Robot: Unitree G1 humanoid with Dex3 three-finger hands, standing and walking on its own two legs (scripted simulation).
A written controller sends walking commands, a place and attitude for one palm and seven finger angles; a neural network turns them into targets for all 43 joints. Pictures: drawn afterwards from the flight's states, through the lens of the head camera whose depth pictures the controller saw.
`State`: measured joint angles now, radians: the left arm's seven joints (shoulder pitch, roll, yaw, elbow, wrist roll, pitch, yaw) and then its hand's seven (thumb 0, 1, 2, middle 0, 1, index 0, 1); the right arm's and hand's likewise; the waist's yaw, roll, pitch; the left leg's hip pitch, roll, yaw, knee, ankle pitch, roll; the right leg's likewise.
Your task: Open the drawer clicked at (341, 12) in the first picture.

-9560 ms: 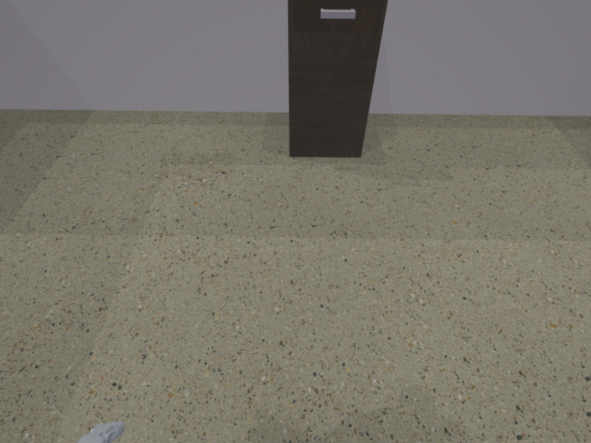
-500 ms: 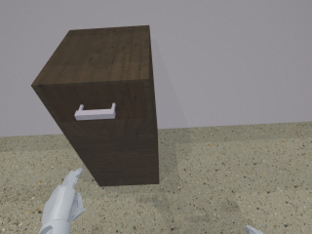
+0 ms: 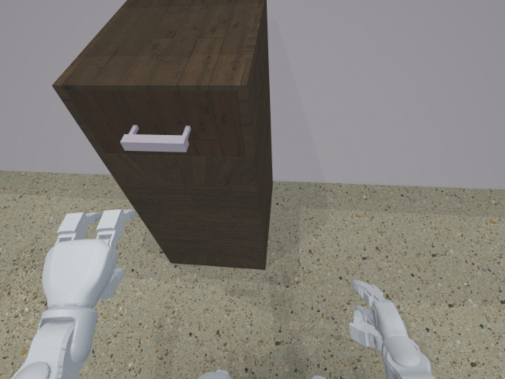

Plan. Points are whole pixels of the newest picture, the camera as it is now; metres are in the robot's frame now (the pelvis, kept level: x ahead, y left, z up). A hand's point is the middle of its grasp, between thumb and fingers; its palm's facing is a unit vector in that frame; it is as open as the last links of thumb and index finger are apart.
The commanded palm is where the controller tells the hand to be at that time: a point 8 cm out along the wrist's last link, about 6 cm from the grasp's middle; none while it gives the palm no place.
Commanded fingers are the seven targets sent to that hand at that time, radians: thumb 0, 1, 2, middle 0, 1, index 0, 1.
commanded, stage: raise the hand with hooked fingers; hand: left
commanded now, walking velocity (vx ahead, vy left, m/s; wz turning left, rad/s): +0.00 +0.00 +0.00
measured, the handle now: (157, 136) +0.56 +0.29 +0.03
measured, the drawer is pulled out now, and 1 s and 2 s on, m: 0.00 0.00 0.00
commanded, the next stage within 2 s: move the hooked fingers above the handle in 1.18 s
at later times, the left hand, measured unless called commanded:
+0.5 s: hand (90, 218) +0.30 +0.28 +0.11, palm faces +0.16 -0.09 -0.98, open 13.2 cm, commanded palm +0.27 +0.28 +0.16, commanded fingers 0.00 -0.50 0.30 -0.30 -1.20 -0.30 -1.20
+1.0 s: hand (86, 185) +0.34 +0.29 +0.14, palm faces -0.01 -0.08 -1.00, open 13.9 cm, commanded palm +0.31 +0.29 +0.20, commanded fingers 0.00 -0.50 0.30 -0.30 -1.20 -0.30 -1.20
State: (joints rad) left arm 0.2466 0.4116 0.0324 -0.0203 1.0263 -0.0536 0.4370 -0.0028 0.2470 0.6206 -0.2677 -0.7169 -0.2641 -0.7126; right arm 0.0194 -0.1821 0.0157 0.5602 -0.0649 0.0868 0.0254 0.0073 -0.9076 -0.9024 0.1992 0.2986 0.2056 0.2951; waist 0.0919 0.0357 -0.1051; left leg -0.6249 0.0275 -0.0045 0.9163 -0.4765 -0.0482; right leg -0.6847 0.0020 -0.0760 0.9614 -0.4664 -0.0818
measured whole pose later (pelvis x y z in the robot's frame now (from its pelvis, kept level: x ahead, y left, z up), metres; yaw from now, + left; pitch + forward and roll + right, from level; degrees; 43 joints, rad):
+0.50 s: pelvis +0.00 +0.06 +0.04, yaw -5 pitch +4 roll +1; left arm 0.08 0.40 -0.05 0.04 0.96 0.14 0.30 -0.01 -0.32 0.37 -0.31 -1.09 -0.30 -1.09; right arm 0.13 -0.26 -0.05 0.63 0.00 0.07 -0.03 0.01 -0.91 -0.90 0.20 0.30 0.20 0.29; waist 0.05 0.07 -0.07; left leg -0.35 -0.05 -0.02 0.66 -0.37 0.02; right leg -0.43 0.00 0.04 0.68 -0.32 0.01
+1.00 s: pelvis +0.01 +0.08 +0.05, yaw -4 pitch +1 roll +0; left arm -0.11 0.47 -0.07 0.05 0.94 0.08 0.00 -0.01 -0.49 0.30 -0.32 -1.20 -0.31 -1.20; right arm 0.16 -0.25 0.02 0.62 0.00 0.10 0.00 0.01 -0.91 -0.90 0.20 0.30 0.21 0.30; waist 0.08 0.08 0.00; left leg -0.20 -0.06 -0.04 0.47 -0.29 0.04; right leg -0.26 -0.02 0.02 0.47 -0.23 0.02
